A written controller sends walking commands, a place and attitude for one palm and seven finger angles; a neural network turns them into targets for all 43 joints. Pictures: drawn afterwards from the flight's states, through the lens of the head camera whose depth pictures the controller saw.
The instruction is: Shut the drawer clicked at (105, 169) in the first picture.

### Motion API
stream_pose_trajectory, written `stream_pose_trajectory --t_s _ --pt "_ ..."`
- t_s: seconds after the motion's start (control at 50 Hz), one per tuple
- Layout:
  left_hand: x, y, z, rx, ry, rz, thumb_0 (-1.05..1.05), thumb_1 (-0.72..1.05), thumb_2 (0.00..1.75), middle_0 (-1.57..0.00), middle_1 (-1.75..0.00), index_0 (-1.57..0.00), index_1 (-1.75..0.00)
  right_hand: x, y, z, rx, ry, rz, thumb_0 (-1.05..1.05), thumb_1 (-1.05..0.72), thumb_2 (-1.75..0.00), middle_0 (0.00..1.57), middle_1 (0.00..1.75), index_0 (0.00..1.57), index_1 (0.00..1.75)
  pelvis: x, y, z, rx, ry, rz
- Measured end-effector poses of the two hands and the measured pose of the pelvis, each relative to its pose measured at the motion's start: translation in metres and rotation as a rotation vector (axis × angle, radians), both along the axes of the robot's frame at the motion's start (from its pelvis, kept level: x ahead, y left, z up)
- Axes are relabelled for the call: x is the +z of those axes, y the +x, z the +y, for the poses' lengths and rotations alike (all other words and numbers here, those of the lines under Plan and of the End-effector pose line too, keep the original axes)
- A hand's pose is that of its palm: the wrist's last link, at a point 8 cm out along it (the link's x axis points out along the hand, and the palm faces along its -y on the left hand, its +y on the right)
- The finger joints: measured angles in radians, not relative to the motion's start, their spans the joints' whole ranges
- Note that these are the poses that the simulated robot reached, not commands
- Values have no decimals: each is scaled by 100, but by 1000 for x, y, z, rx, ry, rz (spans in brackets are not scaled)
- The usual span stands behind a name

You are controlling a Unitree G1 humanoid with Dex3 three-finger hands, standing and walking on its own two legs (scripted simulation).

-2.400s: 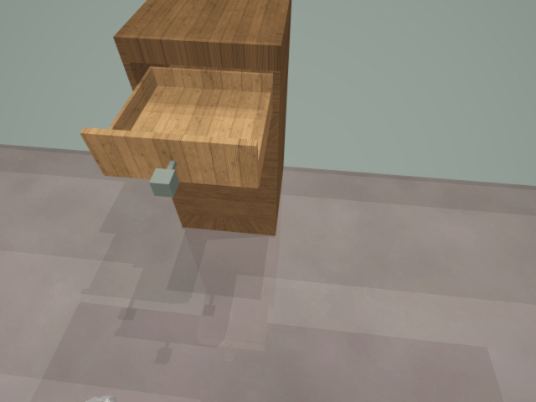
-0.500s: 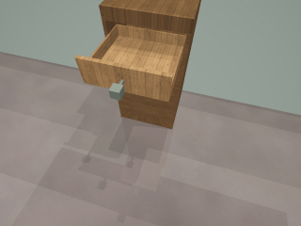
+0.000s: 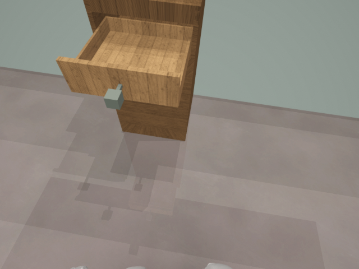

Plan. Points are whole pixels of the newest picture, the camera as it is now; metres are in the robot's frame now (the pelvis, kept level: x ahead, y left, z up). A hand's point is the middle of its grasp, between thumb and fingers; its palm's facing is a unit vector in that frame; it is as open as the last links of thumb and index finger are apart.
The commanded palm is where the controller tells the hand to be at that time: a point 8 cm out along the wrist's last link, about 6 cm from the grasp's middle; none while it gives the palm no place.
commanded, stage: take the last steps up to it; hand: left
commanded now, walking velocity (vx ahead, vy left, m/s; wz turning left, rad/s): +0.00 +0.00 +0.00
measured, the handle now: (116, 94) +0.59 +0.24 -0.04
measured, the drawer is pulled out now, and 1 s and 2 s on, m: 0.30 0.30 0.30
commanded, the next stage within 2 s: come to a stop and stand still in 0.94 s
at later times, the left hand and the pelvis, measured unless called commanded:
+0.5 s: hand out of the picture +0.12 +0.16 -0.17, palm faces +0.00 -0.98 -0.20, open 7.4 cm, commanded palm none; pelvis +0.05 -0.03 -0.01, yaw -2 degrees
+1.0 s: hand (120, 227) +0.23 +0.18 -0.18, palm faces +0.07 -0.97 -0.22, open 7.4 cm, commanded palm none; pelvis +0.19 -0.02 -0.02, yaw +0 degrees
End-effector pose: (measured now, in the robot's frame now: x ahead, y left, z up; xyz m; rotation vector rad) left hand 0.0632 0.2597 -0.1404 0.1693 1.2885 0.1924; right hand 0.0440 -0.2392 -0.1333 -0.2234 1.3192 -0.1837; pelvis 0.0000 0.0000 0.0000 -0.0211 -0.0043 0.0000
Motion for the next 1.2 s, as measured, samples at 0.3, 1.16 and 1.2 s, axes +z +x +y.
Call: stream_pose_trajectory --t_s 0.3,1.16,1.2 --pt "-10 -11 -21 -58 -29 57 1 90 90 -20 -30 -20 -30 -4 -7 -18 -67 6 -47 0 -91 -89 20 30 20 29 -8 13 -5 -61 21 -13" --pt "-3 190 -33 18 -41 54 1 90 90 -20 -30 -20 -30 -4 248 4 -8 62 -27 0 -92 -89 20 29 20 29 1 243 1 -8 54 -5" --pt "-11 198 -26 10 -45 87 1 90 90 -20 -30 -20 -30 -7 264 9 -15 47 -64 0 -92 -89 20 30 20 29 -5 253 8 -24 31 -5"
